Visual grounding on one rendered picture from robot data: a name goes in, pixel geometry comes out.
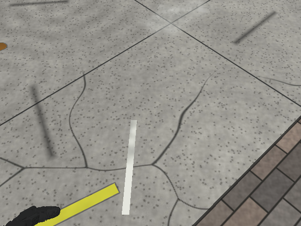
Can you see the robot left hand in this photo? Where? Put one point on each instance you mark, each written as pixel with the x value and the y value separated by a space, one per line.
pixel 34 215

